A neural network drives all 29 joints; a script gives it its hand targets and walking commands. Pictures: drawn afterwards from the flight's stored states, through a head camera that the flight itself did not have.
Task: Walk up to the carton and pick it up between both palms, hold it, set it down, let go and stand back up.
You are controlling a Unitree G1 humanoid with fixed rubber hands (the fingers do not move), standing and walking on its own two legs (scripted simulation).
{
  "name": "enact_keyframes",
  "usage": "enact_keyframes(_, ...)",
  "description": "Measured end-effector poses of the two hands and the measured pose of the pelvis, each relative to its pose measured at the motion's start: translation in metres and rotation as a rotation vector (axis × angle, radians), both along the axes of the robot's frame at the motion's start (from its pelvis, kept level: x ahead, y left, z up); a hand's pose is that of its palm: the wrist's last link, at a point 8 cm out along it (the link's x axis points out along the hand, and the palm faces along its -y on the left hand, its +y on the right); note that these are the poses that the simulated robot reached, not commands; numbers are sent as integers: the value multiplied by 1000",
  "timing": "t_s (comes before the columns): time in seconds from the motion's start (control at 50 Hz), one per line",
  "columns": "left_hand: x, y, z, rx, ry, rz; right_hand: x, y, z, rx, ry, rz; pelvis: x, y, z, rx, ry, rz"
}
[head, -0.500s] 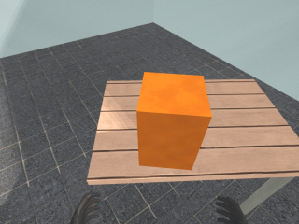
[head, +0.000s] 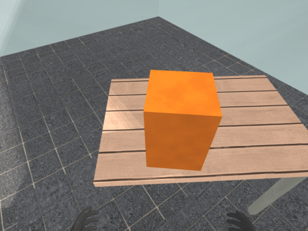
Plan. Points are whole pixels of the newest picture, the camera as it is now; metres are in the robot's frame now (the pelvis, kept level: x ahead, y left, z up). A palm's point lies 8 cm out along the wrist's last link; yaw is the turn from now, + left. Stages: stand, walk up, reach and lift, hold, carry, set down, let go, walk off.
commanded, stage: let go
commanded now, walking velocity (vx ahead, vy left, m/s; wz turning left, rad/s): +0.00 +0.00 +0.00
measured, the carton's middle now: (177, 123) +0.46 -0.04 +0.00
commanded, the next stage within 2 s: stand in 0.42 s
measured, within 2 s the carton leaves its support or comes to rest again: neither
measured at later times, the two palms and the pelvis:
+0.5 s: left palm out of the picture +0.13 +0.21 -0.09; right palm out of the picture +0.13 -0.24 -0.10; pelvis -0.01 -0.02 +0.00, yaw +2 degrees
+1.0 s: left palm out of the picture +0.00 +0.23 -0.14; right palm out of the picture +0.04 -0.24 -0.13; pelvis +0.00 -0.01 +0.00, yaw +4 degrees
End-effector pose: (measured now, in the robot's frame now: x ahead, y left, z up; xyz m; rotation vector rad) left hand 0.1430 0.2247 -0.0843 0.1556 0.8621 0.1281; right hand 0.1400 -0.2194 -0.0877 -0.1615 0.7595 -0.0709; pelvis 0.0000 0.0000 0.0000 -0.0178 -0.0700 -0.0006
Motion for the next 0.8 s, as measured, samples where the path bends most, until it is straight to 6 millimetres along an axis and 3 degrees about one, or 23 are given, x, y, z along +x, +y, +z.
enact_keyframes(0.2,5,1,4,19,-14,-11,-1,-7,0,-10,-13,1,-5,-4,-1,3,3,-1)
enact_keyframes(0.46,-4,-19,-2,-5,-9,-24,-9,-17,-5,-24,30,17,-11,-14,-3,7,7,11)
enact_keyframes(0.6,-41,-5,-21,21,64,0,-38,-26,-27,-31,253,-23,-9,-16,-6,-3,57,45)
enact_keyframes(0.8,-105,5,-41,12,250,92,-81,-25,-41,-43,404,-35,-5,-12,-5,-4,90,65)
